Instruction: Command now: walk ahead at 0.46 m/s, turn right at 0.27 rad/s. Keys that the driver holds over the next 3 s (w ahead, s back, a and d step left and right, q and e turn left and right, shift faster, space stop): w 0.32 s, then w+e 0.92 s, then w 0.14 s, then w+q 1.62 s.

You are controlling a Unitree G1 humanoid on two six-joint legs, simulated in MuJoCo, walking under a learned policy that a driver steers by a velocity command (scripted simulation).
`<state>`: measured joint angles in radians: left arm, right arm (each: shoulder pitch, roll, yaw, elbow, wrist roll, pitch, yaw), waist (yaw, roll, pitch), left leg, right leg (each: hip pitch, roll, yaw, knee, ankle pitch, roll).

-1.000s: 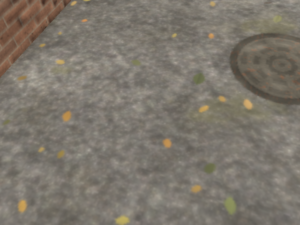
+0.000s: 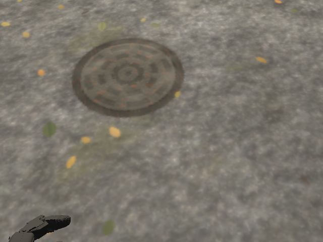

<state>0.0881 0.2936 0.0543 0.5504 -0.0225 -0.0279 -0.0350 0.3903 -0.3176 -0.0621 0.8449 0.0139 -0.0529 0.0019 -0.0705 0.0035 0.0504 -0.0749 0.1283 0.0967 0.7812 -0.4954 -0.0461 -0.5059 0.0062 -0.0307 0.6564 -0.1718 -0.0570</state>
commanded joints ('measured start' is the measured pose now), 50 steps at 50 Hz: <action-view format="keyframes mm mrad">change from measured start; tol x16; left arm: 1 351 202 64 24 13 -26 10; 8 159 114 31 58 21 -69 14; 26 466 17 -6 188 6 -40 44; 29 224 148 31 142 -14 -44 46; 45 -40 36 15 29 0 -4 -11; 50 331 189 103 100 -2 15 2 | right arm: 1 -114 -148 -17 -152 40 -63 8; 19 -459 -41 14 -233 -5 -52 53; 26 51 -212 -53 -139 -30 -53 32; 33 -200 -46 -15 -124 -26 -67 15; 50 -146 -170 -56 -65 22 12 -18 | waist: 1 205 -149 -308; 19 144 -42 55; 24 -39 -89 -189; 26 -26 274 -531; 29 -14 70 -152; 35 80 74 -16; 45 2 34 50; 50 233 37 -180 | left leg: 1 -728 -65 -165 583 0 46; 14 -569 -23 -98 -96 641 16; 21 -550 -80 -124 -286 517 77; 24 -61 -100 -90 -272 491 149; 26 546 297 -787 -379 223 346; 33 -98 149 -236 -629 383 246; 44 76 149 69 -641 581 204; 48 184 162 120 -411 1051 164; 50 12 96 160 12 1033 105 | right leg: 1 823 -357 682 -356 -182 -252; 8 345 -212 256 -502 178 -208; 18 467 -211 159 -492 203 -152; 23 563 -208 199 -234 609 -98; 25 111 -37 125 334 273 0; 26 -105 67 180 577 -418 34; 27 -201 12 220 665 -387 36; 40 -120 -134 74 145 198 53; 46 -129 -89 -6 -25 111 -4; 50 428 56 -54 -107 43 -117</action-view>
